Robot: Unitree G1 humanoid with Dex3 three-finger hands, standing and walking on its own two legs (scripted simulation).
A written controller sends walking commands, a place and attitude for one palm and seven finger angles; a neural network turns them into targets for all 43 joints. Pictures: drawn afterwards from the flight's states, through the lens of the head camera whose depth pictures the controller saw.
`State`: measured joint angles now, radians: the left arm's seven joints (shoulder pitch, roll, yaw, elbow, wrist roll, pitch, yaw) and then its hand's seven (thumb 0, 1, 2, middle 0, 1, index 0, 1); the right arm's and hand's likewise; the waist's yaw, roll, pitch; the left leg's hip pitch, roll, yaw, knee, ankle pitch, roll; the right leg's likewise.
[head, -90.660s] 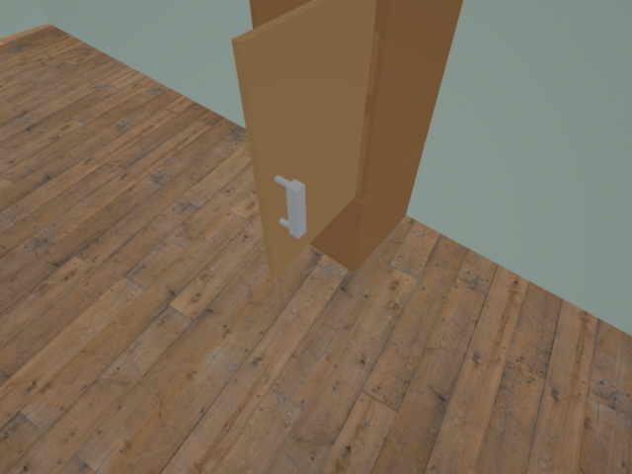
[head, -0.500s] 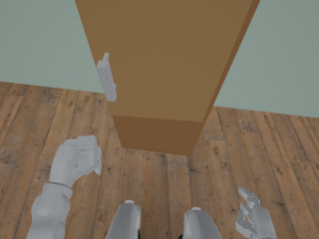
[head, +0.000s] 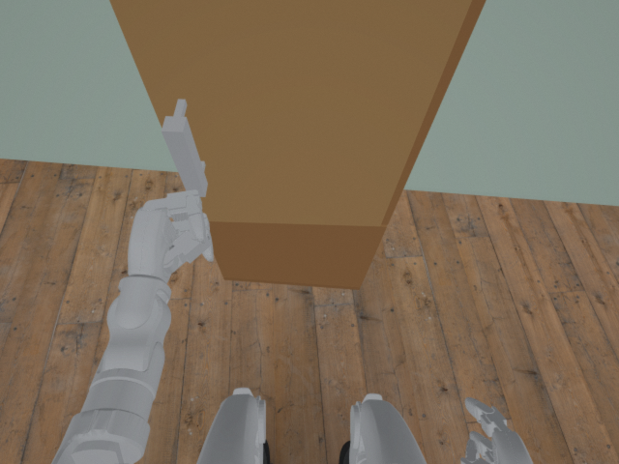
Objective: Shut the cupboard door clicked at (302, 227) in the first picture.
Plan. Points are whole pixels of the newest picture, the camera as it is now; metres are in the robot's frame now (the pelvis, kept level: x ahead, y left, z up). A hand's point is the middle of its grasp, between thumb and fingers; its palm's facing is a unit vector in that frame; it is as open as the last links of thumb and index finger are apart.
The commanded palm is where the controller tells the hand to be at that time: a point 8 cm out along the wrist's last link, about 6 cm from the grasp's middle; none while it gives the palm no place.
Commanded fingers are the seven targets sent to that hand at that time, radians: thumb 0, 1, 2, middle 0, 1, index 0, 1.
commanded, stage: bring the fist close to the handle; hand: left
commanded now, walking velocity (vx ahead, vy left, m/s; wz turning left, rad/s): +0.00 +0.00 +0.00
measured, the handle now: (190, 149) +0.54 +0.18 +0.03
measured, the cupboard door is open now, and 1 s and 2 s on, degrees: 3 3 0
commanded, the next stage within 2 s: push the door shut along its arc in 0.60 s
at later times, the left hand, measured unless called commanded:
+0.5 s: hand (215, 211) +0.43 +0.13 +0.03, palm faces -0.01 -1.00 -0.05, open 3.1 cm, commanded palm +0.41 +0.19 +0.03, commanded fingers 0.00 0.90 0.90 -1.30 -1.50 -1.30 -1.50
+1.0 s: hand (220, 188) +0.46 +0.13 +0.04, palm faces -0.10 -0.99 -0.06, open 3.1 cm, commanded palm +0.45 +0.18 +0.03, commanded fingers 0.00 0.90 0.90 -1.30 -1.50 -1.30 -1.50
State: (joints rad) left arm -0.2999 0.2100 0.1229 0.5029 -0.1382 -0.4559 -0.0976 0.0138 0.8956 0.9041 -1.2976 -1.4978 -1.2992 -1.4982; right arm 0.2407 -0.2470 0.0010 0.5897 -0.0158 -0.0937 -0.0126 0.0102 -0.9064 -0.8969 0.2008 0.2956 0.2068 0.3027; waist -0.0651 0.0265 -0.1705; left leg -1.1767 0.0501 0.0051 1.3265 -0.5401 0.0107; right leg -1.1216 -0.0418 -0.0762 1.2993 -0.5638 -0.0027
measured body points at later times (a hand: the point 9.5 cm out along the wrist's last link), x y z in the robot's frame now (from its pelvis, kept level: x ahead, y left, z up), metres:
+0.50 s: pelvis +0.00 -0.01 +0.00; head +0.12 -0.02 +0.43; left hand +0.43 +0.19 +0.03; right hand +0.06 -0.27 -0.13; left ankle +0.04 +0.11 -0.61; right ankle +0.03 -0.12 -0.61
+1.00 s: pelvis -0.01 +0.00 -0.01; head +0.12 +0.01 +0.42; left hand +0.46 +0.18 +0.04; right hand +0.07 -0.27 -0.13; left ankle +0.04 +0.11 -0.61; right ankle +0.03 -0.12 -0.61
